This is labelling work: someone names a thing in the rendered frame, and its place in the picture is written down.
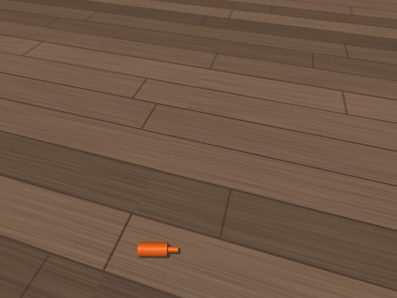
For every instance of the bottle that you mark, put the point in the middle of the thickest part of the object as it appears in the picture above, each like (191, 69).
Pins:
(155, 249)

